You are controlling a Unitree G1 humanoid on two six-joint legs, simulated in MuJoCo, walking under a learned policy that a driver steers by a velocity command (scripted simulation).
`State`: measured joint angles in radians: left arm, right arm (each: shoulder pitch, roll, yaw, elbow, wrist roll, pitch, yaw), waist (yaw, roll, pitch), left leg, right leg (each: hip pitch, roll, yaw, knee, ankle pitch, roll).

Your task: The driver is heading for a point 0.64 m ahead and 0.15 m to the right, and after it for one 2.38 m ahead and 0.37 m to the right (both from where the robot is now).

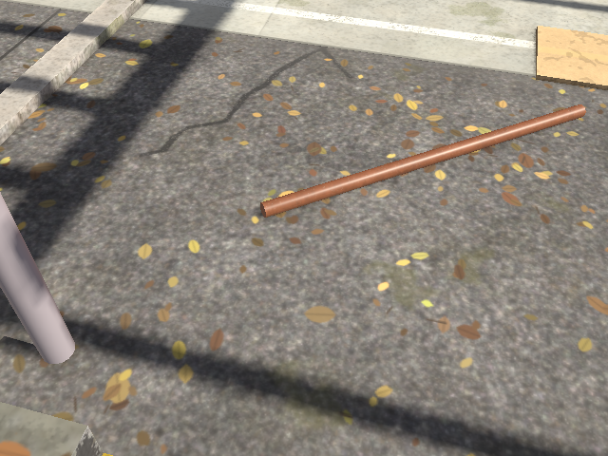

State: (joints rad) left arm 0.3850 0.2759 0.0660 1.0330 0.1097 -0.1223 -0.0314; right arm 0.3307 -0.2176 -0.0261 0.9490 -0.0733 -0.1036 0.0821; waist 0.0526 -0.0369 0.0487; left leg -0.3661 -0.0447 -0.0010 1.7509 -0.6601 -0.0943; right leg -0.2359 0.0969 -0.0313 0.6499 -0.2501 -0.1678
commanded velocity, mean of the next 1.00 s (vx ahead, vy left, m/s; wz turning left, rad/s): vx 0.11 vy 0.00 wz -0.52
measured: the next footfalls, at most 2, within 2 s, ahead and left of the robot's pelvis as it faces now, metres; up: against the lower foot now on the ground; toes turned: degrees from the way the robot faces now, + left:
left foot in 0.26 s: +0.34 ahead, +0.12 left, -0.15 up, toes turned -16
right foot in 0.66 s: +0.26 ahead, -0.18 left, -0.15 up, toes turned -44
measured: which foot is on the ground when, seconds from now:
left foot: up 0.00-0.24, down 0.26-0.68, up 0.70-1.00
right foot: down 0.00-0.28, up 0.30-0.64, down 0.66-1.00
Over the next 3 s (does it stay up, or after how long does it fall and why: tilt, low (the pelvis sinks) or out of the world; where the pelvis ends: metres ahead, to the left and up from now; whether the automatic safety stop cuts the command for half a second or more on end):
stays up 1.74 -0.44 -0.31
